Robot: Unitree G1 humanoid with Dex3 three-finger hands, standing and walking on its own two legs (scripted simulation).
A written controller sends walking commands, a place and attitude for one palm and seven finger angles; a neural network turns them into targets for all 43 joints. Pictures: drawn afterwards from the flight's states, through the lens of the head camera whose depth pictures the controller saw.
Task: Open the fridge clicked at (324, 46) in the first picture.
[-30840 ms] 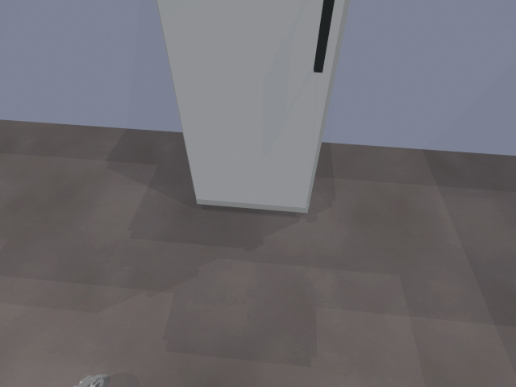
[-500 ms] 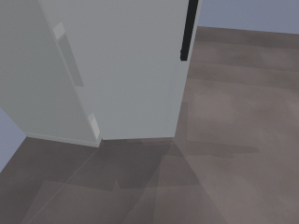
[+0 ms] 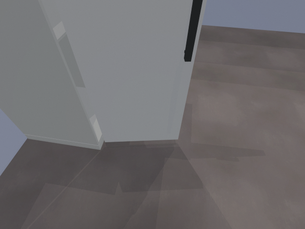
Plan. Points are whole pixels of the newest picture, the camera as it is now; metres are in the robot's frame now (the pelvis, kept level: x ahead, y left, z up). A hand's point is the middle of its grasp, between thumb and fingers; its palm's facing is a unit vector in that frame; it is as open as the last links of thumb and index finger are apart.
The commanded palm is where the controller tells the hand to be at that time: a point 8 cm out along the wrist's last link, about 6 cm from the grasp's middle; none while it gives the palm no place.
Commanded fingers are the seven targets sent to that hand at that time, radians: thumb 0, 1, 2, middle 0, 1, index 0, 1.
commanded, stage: stand and wait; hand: right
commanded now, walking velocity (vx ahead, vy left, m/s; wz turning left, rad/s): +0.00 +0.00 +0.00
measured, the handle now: (193, 17) +0.78 -0.09 +0.19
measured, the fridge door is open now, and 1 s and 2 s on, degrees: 78 78 78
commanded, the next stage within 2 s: none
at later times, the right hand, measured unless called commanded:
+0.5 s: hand out of the picture +0.01 -0.17 -0.18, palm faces -0.01 +0.98 -0.19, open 7.3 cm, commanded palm none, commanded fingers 0.00 -0.90 -0.90 0.20 0.30 0.20 0.30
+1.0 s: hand out of the picture +0.01 -0.16 -0.18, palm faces -0.01 +0.98 -0.19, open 7.3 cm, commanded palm none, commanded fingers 0.00 -0.90 -0.90 0.20 0.30 0.20 0.30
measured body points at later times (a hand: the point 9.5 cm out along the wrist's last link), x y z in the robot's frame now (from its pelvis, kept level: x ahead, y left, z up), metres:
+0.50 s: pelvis +0.00 +0.00 +0.00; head +0.02 +0.00 +0.45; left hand -0.01 +0.22 -0.16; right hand +0.01 -0.22 -0.16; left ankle +0.00 +0.13 -0.74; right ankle -0.02 -0.08 -0.74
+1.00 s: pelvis +0.00 +0.01 +0.00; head +0.02 +0.01 +0.45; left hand -0.01 +0.23 -0.16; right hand +0.01 -0.21 -0.16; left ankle +0.00 +0.13 -0.74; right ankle -0.02 -0.08 -0.74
